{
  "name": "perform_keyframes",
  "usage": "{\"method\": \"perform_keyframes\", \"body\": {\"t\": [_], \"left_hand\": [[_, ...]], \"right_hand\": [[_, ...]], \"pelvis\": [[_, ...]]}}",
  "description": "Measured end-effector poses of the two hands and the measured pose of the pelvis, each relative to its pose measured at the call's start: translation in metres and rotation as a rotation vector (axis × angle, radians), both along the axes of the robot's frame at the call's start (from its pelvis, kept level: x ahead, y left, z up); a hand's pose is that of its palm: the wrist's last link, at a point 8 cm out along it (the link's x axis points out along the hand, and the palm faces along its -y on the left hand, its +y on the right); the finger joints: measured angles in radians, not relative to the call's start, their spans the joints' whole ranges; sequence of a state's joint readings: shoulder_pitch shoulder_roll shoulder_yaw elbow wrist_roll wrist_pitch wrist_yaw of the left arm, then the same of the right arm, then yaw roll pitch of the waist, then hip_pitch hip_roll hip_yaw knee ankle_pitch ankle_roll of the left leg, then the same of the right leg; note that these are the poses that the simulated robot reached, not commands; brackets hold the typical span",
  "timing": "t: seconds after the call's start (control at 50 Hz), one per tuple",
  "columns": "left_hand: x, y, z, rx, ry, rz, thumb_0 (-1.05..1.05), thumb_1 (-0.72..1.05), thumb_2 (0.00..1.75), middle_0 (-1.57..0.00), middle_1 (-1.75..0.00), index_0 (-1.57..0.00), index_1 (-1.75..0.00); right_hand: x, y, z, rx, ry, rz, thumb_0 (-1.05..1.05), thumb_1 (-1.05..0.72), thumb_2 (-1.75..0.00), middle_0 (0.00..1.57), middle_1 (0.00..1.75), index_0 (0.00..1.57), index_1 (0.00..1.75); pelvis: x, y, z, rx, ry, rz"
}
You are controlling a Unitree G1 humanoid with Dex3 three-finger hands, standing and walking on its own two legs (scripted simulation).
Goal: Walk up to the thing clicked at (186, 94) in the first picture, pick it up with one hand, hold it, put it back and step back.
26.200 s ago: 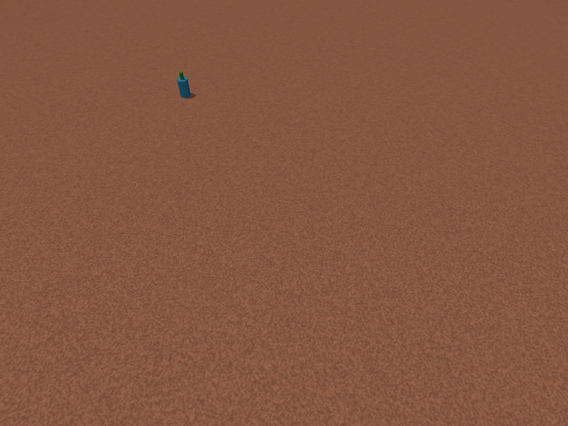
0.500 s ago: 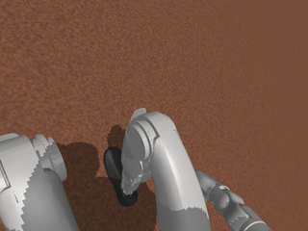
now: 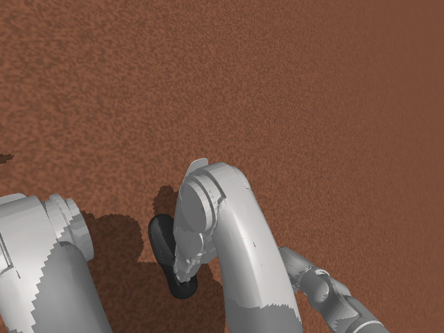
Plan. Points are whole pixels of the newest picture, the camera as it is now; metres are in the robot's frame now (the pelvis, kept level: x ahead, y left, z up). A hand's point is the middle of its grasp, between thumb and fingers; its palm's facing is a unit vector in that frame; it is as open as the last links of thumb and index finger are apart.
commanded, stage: withdraw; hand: left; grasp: from the side
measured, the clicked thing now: out of the picture +0.45 +0.29 -0.21
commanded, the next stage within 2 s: rise in 0.26 s
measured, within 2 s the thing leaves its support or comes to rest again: neither
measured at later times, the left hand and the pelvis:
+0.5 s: hand out of the picture +0.40 +0.37 -0.09, palm faces +0.28 -0.95 -0.16, open 17.3 cm; pelvis +0.01 +0.00 +0.03, yaw +3 degrees
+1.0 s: hand out of the picture +0.28 +0.34 +0.08, palm faces +0.27 -0.85 -0.46, open 17.1 cm; pelvis +0.02 -0.02 +0.18, yaw +12 degrees
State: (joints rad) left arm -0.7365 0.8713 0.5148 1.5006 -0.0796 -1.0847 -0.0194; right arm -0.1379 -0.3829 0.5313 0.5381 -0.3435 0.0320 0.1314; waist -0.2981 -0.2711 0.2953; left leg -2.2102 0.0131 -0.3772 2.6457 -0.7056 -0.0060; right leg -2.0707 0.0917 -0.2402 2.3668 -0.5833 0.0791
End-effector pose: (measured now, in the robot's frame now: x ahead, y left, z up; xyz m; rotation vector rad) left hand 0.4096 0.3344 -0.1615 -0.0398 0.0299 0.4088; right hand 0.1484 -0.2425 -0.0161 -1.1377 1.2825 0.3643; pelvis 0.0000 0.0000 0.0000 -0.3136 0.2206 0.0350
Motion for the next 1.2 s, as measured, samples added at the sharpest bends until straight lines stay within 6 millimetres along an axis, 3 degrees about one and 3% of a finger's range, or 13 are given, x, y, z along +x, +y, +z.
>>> {"method": "perform_keyframes", "body": {"t": [0.08, 0.16, 0.3, 0.38, 0.52, 0.7, 0.76, 0.82, 0.9, 1.0, 1.2], "left_hand": [[0.003, 0.005, 0.003, 0.013, -0.028, 0.011, 0.00, -0.28, 0.22, -0.30, -0.23, -0.31, -0.23], [0.005, 0.024, 0.014, 0.055, -0.063, 0.032, 0.00, -0.34, 0.16, -0.20, -0.14, -0.21, -0.14], [-0.009, 0.072, 0.063, 0.133, -0.100, 0.027, -0.01, -0.43, 0.09, -0.11, -0.06, -0.11, -0.06], [-0.026, 0.075, 0.073, 0.128, 0.029, -0.081, -0.01, -0.47, 0.07, -0.08, -0.05, -0.09, -0.05], [-0.049, 0.079, 0.091, 0.147, 0.213, -0.106, -0.02, -0.53, 0.08, -0.07, -0.06, -0.08, -0.06], [-0.077, 0.127, 0.178, 0.311, 0.350, 0.054, -0.02, -0.53, 0.09, -0.08, -0.07, -0.08, -0.07], [-0.096, 0.128, 0.203, 0.345, 0.428, 0.077, -0.02, -0.52, 0.09, -0.07, -0.07, -0.07, -0.07], [-0.116, 0.113, 0.217, 0.348, 0.531, 0.065, -0.02, -0.52, 0.08, -0.06, -0.06, -0.07, -0.07], [-0.141, 0.078, 0.237, 0.321, 0.623, 0.036, -0.02, -0.51, 0.09, -0.06, -0.06, -0.07, -0.07], [-0.162, 0.040, 0.275, 0.268, 0.691, 0.031, -0.02, -0.49, 0.09, -0.07, -0.07, -0.07, -0.07], [-0.177, 0.011, 0.374, 0.201, 0.764, 0.121, -0.01, -0.49, 0.09, -0.07, -0.06, -0.07, -0.06]], "right_hand": [[0.000, 0.000, 0.001, -0.012, -0.002, 0.001, 0.00, -0.89, -0.90, 0.21, 0.30, 0.20, 0.31], [-0.001, -0.002, 0.002, -0.023, -0.004, -0.017, 0.00, -0.89, -0.90, 0.21, 0.30, 0.20, 0.31], [0.004, -0.003, 0.002, 0.008, -0.021, -0.080, 0.00, -0.90, -0.90, 0.21, 0.30, 0.20, 0.31], [0.016, -0.002, 0.000, 0.059, -0.068, -0.119, 0.00, -0.90, -0.90, 0.21, 0.30, 0.21, 0.31], [0.038, 0.006, -0.002, 0.158, -0.163, -0.233, 0.00, -0.91, -0.91, 0.21, 0.31, 0.20, 0.31], [0.042, 0.010, -0.004, 0.269, -0.186, -0.394, 0.00, -0.93, -0.91, 0.20, 0.31, 0.20, 0.31], [0.039, 0.008, -0.005, 0.303, -0.167, -0.459, 0.00, -0.92, -0.91, 0.20, 0.31, 0.20, 0.31], [0.039, 0.009, 0.001, 0.340, -0.157, -0.513, 0.00, -0.91, -0.90, 0.20, 0.30, 0.20, 0.31], [0.049, 0.013, 0.025, 0.383, -0.176, -0.553, 0.01, -0.90, -0.90, 0.20, 0.30, 0.20, 0.31], [0.074, 0.017, 0.079, 0.424, -0.258, -0.551, 0.01, -0.90, -0.90, 0.20, 0.30, 0.20, 0.31], [0.132, 0.015, 0.196, 0.493, -0.474, -0.507, 0.01, -0.90, -0.90, 0.20, 0.30, 0.20, 0.31]], "pelvis": [[-0.001, 0.001, -0.001, -0.003, -0.005, -0.002], [0.000, 0.002, 0.000, -0.006, -0.003, -0.002], [0.005, 0.000, 0.008, 0.010, 0.053, 0.014], [0.006, 0.000, 0.016, 0.019, 0.095, 0.026], [0.006, -0.003, 0.030, 0.051, 0.155, 0.047], [0.010, -0.005, 0.058, 0.088, 0.260, 0.077], [0.013, -0.005, 0.071, 0.107, 0.301, 0.087], [0.014, -0.006, 0.090, 0.128, 0.331, 0.095], [0.016, -0.010, 0.124, 0.152, 0.349, 0.102], [0.023, -0.017, 0.177, 0.178, 0.351, 0.117], [0.053, -0.023, 0.274, 0.213, 0.293, 0.153]]}}
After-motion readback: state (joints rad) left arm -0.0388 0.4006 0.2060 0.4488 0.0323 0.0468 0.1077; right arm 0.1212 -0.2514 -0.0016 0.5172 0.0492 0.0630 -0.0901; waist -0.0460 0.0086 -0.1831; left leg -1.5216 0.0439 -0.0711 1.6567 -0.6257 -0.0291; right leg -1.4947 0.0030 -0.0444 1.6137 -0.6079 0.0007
